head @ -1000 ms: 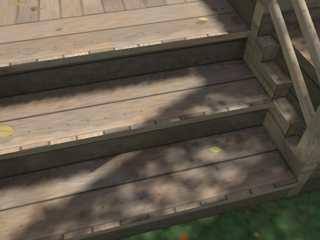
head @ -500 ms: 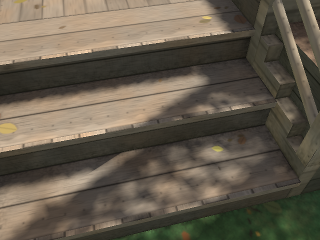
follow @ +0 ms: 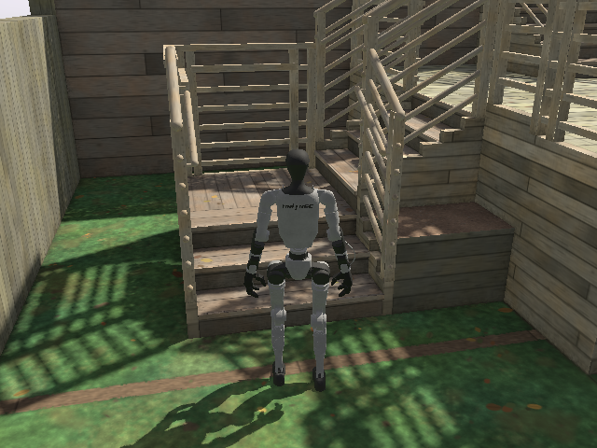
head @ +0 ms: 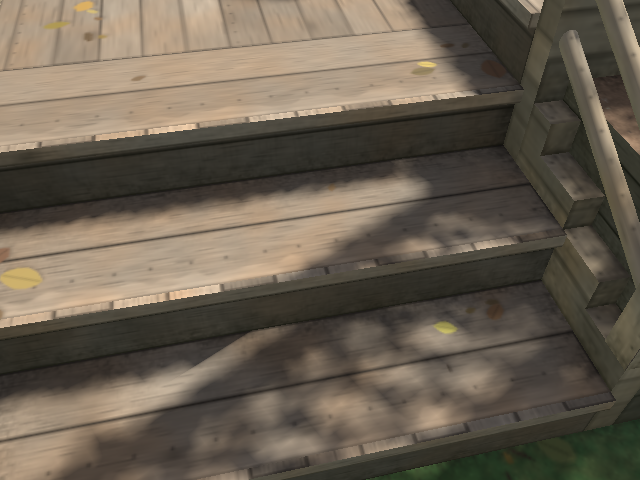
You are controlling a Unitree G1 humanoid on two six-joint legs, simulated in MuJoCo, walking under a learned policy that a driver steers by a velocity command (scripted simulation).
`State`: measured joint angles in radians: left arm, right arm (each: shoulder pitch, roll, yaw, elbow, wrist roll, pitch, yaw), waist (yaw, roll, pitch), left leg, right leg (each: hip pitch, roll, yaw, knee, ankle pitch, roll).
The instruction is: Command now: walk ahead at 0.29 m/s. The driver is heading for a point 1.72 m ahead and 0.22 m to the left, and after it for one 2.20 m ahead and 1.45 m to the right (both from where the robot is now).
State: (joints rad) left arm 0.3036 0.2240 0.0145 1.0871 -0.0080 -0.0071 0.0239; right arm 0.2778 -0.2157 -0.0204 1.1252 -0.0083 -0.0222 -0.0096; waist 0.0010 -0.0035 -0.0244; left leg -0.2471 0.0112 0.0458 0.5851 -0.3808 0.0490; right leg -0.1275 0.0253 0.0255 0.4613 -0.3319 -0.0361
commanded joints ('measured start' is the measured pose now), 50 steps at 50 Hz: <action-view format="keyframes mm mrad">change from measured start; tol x32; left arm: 1 -54 192 46 -67 -39 -41 11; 19 -444 78 19 -312 -21 -92 -50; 25 149 316 109 -135 18 -84 -16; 50 173 106 22 -127 -14 -97 -30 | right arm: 1 5 -69 -15 -43 33 -70 -7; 5 368 -218 -66 43 20 -103 5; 26 199 -36 -1 -115 39 -118 16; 42 -516 79 90 -614 -43 6 -9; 50 187 -137 -14 -359 -41 -7 -8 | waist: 1 -34 -121 158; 5 -147 277 68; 23 156 143 -87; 26 144 -261 -311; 41 19 35 196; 50 -191 38 -284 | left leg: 1 -57 3 -4 -47 -17 37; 5 468 374 -698 -411 14 249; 19 199 192 -92 -471 643 118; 23 245 174 -35 -21 1090 61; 26 -486 -71 -190 870 -194 -10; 38 -1308 68 -128 1838 -43 -13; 48 -203 -109 176 588 -139 100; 50 111 169 -501 191 -272 210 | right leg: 1 -142 -239 316 -222 -299 -157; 8 -774 -101 51 779 -10 -55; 23 -6 16 -94 69 279 -113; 25 514 -364 481 -17 228 -273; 34 -221 -239 185 -289 44 -232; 40 -170 -252 177 -336 -233 -164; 44 -82 -234 50 -527 372 -196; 47 77 -250 -103 -182 1582 -166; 50 -247 -109 -85 637 1234 -73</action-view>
